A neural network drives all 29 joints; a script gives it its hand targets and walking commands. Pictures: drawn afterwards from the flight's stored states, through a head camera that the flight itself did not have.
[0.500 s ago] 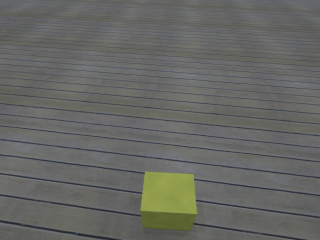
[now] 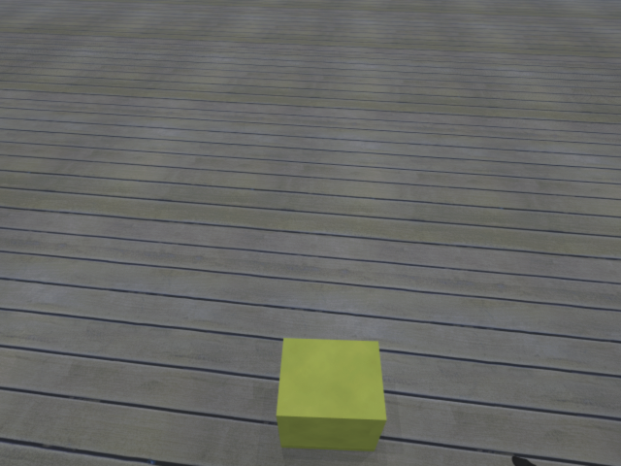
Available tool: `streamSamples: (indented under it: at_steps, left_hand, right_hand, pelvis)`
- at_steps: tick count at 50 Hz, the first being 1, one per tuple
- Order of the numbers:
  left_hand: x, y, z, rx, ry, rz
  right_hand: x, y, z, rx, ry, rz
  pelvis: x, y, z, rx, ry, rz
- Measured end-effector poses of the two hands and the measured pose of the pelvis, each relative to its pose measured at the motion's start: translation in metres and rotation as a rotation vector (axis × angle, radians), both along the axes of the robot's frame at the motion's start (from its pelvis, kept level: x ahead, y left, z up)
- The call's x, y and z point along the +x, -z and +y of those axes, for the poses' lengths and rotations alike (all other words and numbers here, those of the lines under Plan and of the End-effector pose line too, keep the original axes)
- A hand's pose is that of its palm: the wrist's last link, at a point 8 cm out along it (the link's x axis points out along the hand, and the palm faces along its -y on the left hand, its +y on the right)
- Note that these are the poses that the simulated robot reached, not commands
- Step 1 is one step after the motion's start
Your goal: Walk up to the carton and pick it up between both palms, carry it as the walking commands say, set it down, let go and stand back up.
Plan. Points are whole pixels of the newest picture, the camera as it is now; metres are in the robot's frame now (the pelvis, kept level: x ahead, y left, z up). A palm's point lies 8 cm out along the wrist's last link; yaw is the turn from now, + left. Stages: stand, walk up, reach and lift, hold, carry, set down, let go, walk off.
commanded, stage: stand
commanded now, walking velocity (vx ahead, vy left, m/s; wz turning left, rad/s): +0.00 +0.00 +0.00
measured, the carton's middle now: (329, 395) +0.48 -0.05 -0.65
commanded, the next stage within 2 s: none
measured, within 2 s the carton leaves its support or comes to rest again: neither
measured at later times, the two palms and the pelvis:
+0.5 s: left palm out of the picture +0.03 +0.31 -0.11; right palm out of the picture +0.03 -0.29 -0.11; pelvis -0.02 +0.00 +0.00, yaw +0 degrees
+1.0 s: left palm out of the picture +0.06 +0.31 -0.11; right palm out of the picture +0.06 -0.29 -0.11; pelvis -0.01 +0.01 +0.00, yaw +0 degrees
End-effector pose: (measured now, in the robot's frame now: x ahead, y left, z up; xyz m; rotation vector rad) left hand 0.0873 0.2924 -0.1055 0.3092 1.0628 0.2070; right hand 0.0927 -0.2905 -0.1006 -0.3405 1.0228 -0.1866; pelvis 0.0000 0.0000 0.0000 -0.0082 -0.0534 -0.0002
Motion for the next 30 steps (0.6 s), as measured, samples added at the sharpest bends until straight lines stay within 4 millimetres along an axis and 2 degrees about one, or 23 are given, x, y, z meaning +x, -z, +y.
streamSamples:
  at_steps: [17, 24, 30]
  left_hand:
    - [-0.045, 0.006, 0.010, 0.004, -0.028, 0.108]
    - [-0.056, 0.008, 0.014, 0.006, -0.042, 0.146]
    - [-0.056, 0.009, 0.014, 0.006, -0.045, 0.159]
  right_hand:
    - [-0.050, 0.010, 0.000, 0.012, 0.035, 0.115]
    - [-0.060, 0.011, -0.004, 0.006, 0.048, 0.147]
    - [-0.060, 0.012, -0.004, 0.001, 0.045, 0.172]
  pelvis:
    - [-0.019, -0.003, 0.003, 0.004, 0.001, -0.010]
    - [-0.020, -0.003, 0.003, 0.002, -0.004, -0.008]
    - [-0.019, -0.003, 0.004, -0.001, -0.006, -0.003]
